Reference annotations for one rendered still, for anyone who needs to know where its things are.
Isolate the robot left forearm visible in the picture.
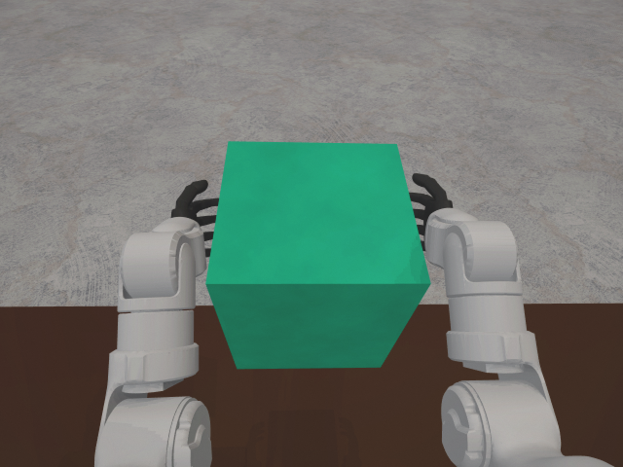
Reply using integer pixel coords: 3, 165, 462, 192
94, 217, 206, 467

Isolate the carton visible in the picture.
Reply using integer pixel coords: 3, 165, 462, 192
205, 141, 431, 369

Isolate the left robot hand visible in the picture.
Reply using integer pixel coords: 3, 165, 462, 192
171, 180, 219, 257

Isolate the left robot upper arm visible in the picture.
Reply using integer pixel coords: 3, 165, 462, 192
96, 396, 212, 467

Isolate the right robot hand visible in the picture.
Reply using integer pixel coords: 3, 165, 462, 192
409, 173, 453, 251

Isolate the right robot upper arm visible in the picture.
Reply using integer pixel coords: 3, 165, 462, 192
441, 379, 614, 467

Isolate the robot right forearm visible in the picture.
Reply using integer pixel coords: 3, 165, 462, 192
424, 208, 561, 448

